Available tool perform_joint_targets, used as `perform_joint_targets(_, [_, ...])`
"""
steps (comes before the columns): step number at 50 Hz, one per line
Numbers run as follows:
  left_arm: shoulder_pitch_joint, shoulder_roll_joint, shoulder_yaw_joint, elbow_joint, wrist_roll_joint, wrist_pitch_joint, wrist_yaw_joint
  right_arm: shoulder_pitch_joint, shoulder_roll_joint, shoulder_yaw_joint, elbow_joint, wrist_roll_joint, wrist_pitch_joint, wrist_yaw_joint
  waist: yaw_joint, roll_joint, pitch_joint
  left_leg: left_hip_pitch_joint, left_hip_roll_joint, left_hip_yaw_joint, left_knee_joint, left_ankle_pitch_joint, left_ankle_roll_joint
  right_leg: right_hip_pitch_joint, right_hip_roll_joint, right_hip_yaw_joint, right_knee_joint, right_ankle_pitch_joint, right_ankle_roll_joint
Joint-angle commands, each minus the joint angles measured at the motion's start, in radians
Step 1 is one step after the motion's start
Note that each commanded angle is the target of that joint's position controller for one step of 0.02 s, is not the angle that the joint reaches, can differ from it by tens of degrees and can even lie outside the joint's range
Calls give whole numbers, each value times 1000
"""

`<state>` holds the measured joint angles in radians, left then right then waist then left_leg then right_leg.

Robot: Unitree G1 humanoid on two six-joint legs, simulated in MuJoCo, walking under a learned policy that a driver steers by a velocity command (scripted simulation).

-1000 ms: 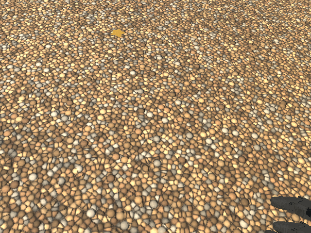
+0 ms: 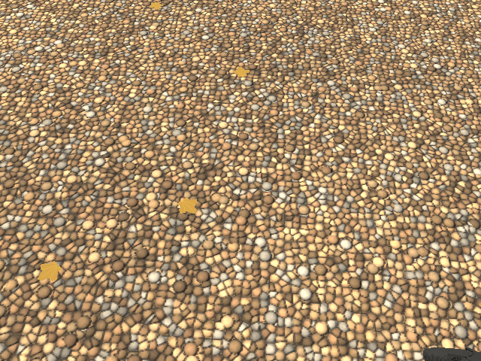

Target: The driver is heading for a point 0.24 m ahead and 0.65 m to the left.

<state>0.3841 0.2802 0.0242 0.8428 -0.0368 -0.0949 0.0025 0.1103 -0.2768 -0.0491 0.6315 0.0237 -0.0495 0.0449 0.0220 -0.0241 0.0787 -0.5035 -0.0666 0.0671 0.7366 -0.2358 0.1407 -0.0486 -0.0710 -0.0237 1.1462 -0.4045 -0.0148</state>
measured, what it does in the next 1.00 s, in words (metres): walks ahead, turning left: right foot, then left foot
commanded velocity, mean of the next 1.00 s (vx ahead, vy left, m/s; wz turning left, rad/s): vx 0.74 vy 0.00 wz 0.61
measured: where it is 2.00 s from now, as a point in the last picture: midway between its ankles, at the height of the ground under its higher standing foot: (73, 133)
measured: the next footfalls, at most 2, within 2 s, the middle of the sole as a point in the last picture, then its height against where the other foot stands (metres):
right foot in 0.40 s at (288, 290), level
left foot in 0.80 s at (188, 209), level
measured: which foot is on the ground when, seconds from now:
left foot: down 0.00-0.42, up 0.44-0.78, down 0.80-1.00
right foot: up 0.00-0.38, down 0.40-0.80, up 0.82-1.00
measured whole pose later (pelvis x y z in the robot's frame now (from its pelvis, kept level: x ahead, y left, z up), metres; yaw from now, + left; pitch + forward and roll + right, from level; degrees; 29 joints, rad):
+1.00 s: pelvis +0.81 +0.10 +0.02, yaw +36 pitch +0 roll -2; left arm -0.06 0.30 0.03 0.66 0.02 -0.05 0.01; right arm 0.25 -0.30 -0.08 0.64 0.02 -0.01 0.01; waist -0.06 -0.02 0.15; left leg -0.38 -0.18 -0.12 0.49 -0.08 0.14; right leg -0.56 0.01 0.16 1.15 -0.43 0.05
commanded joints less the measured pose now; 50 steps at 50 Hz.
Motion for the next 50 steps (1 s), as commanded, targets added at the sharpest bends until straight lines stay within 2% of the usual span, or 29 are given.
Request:
perform_joint_targets(1, [-170,122,13,-182,-35,-74,8,296,-180,-60,51,-19,-42,-3,-115,-12,-142,672,320,-692,-497,-224,189,-729,-22,133,244,48,-57])
perform_joint_targets(2, [-164,108,15,-167,-8,-63,9,226,-126,-43,52,-28,-53,-3,-63,-22,-106,542,275,-577,-495,-151,167,-667,-61,135,173,95,-52])
perform_joint_targets(3, [-111,97,16,-146,-2,-45,-1,179,-81,-26,47,-44,-57,-3,-10,15,-73,440,238,-498,-513,-117,151,-614,-88,139,141,140,-46])
perform_joint_targets(5, [-98,82,14,-134,11,-13,-13,166,-47,-16,63,-26,-61,-9,20,41,-25,321,209,-404,-558,-36,144,-593,-119,116,69,161,-16])
perform_joint_targets(8, [-257,56,-3,-190,36,-4,-18,218,-79,-20,95,-23,-70,-32,-17,25,66,235,167,-266,-614,144,130,-665,-115,61,-143,338,40])
perform_joint_targets(11, [-420,18,-21,-229,38,-30,-41,299,-84,-16,121,-16,-76,-49,-90,3,85,168,126,-171,-672,170,94,-509,-42,-18,-454,678,41])
perform_joint_targets(13, [-494,29,-16,-261,24,-39,-50,370,-106,-19,158,-3,-75,-47,-120,12,98,246,161,-193,-697,181,84,-465,-4,-12,-580,740,27])
perform_joint_targets(16, [-535,80,6,-309,18,-44,-58,410,-122,-23,201,3,-46,-56,-87,55,78,503,223,-235,-596,433,64,-514,45,16,-694,634,1])
perform_joint_targets(18, [-412,147,37,-302,11,-38,-48,406,-165,-34,214,-23,-21,-68,6,123,-58,625,245,-259,-403,868,39,-368,110,-7,-642,474,-20])
perform_joint_targets(19, [-248,186,56,-278,-7,-29,-32,370,-197,-39,216,-50,-7,-64,113,167,-171,608,238,-254,-201,1018,19,-184,110,-13,-604,421,-37])
perform_joint_targets(20, [19,202,63,-225,-6,-12,-10,289,-184,-30,190,-67,0,-62,256,197,-322,375,212,-249,104,903,-8,190,-8,65,-484,354,-53])
perform_joint_targets(21, [112,286,88,-178,42,-23,-16,530,36,22,173,-37,-24,-48,99,-215,-572,-72,33,-221,611,134,-76,673,-322,626,-554,-82,-249])
perform_joint_targets(22, [151,200,74,-171,40,-29,-32,504,-13,32,190,14,-36,-38,153,-290,-710,-147,18,-298,719,-186,-71,726,-354,907,-779,-386,-237])
perform_joint_targets(23, [72,140,65,-166,34,-24,-20,317,-115,-2,141,52,-34,-49,169,-250,-467,-247,77,-240,742,-139,-66,580,-322,744,-828,-345,-172])
perform_joint_targets(25, [-23,101,57,-129,56,-18,-14,133,-115,-6,85,15,-39,-55,128,-3,-187,-241,153,-189,670,-87,-57,222,-263,458,-869,24,-138])
perform_joint_targets(26, [-66,77,50,-117,75,-27,-12,157,-84,-10,79,18,-27,-49,60,-22,-136,-168,198,-202,644,-64,-54,76,-247,365,-888,126,-146])
perform_joint_targets(28, [-157,15,36,-101,58,-28,-20,190,-30,-11,82,37,17,-47,-12,-38,-49,-116,234,-193,605,-108,-60,-76,-226,199,-942,263,-144])
perform_joint_targets(31, [-312,69,50,-110,39,-30,-15,141,-2,-3,27,13,42,-50,-83,-50,94,-101,245,-132,377,-55,-101,-285,-199,-41,-984,680,-121])
perform_joint_targets(33, [-342,123,67,-123,32,-31,0,147,-26,-9,34,-10,29,-28,-86,-35,45,55,188,-51,119,233,-111,-313,-111,-179,-966,684,-96])
perform_joint_targets(36, [-293,212,91,-116,-12,-25,19,171,-96,-41,34,-16,37,3,-95,-46,-68,197,85,22,-30,372,-86,-126,-119,-211,-832,910,-64])
perform_joint_targets(39, [-343,216,95,-143,-18,17,18,471,-244,-121,100,-9,58,-6,-269,-19,-227,568,-2,27,-74,324,-5,-154,-116,-189,-332,955,-4])
perform_joint_targets(40, [-319,110,67,-137,6,23,5,442,-259,-124,109,5,62,-26,-225,169,-134,612,38,-96,-160,441,29,-305,6,-158,-38,126,53])
perform_joint_targets(41, [-201,8,36,-166,58,22,-9,271,-316,-106,30,-18,47,-32,-42,446,-118,623,159,-451,-151,990,142,-530,153,-68,320,-346,87])
perform_joint_targets(42, [-42,95,34,-184,29,11,-15,206,-344,-106,-55,-64,18,-8,7,375,-434,756,367,-897,-359,651,334,-599,176,146,443,-295,75])
perform_joint_targets(43, [-129,184,51,-185,18,5,-12,138,-308,-105,-98,-41,4,7,-18,156,-394,695,345,-918,-440,313,297,-621,136,175,378,-189,46])
perform_joint_targets(44, [-225,191,56,-198,25,10,3,111,-265,-97,-95,-10,-3,7,-15,16,-275,575,289,-830,-436,161,232,-641,103,178,267,-99,38])
perform_joint_targets(45, [-256,172,53,-190,41,22,18,88,-232,-85,-89,7,-5,1,6,-45,-227,475,246,-762,-424,167,184,-598,73,188,189,-55,43])
perform_joint_targets(47, [-290,175,56,-200,52,45,22,62,-218,-84,-97,-9,7,-26,23,9,-194,349,185,-638,-408,393,146,-507,63,194,67,-26,57])
perform_joint_targets(50, [-341,122,47,-206,61,54,17,111,-222,-90,-89,-4,32,-66,-1,2,-227,353,143,-553,-349,659,132,-511,93,182,-46,9,90])
Keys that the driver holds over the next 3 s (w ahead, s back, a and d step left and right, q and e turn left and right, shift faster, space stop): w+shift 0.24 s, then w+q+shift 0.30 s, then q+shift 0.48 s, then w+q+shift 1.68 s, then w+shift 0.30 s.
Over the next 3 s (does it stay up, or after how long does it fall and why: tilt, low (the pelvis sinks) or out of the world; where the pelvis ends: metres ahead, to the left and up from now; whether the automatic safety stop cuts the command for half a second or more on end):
stays up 0.81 1.39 0.03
